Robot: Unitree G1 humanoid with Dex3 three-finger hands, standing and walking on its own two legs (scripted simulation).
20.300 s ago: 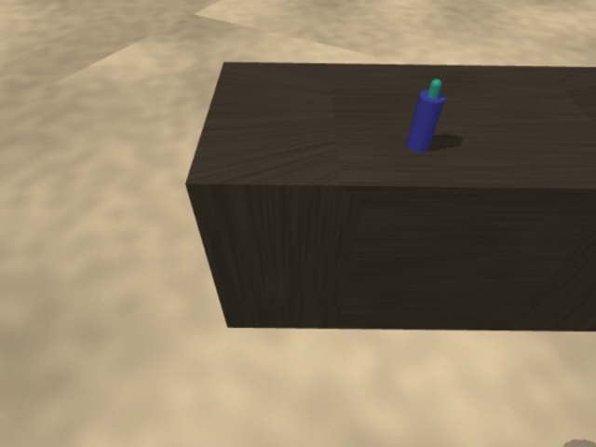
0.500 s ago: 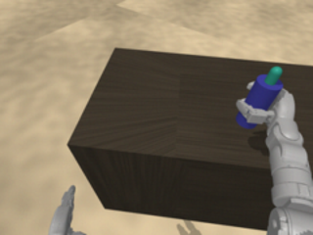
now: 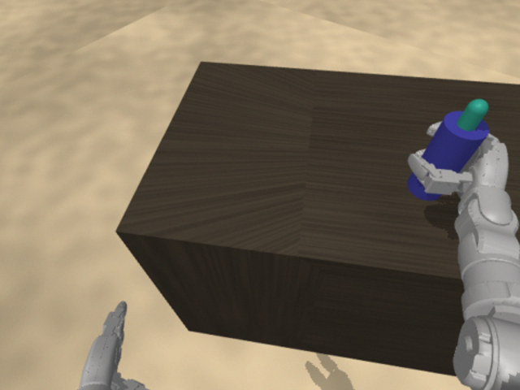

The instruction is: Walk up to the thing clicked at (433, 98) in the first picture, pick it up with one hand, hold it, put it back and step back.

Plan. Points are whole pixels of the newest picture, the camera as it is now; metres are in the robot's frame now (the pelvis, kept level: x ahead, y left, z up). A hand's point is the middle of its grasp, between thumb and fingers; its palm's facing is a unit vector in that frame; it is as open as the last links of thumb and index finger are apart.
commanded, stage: crouch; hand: right
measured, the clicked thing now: (449, 150) +0.46 -0.21 +0.13
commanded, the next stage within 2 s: lower in 0.14 s
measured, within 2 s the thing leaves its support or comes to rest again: rests again in 1.30 s
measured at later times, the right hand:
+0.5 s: hand (427, 171) +0.47 -0.20 +0.07, palm faces +0.17 +0.99 +0.01, open 7.9 cm
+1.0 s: hand (418, 178) +0.49 -0.20 +0.03, palm faces +0.17 +0.98 +0.02, open 7.9 cm
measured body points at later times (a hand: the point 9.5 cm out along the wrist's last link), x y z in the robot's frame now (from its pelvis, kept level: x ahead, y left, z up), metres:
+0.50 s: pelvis +0.00 +0.00 -0.02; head +0.07 -0.01 +0.43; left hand +0.15 +0.27 -0.07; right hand +0.46 -0.25 +0.07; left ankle +0.01 +0.14 -0.72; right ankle +0.00 -0.12 -0.72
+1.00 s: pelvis +0.00 +0.00 -0.04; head +0.09 -0.03 +0.40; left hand +0.15 +0.27 -0.07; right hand +0.47 -0.26 +0.03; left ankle +0.01 +0.14 -0.72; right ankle +0.00 -0.12 -0.72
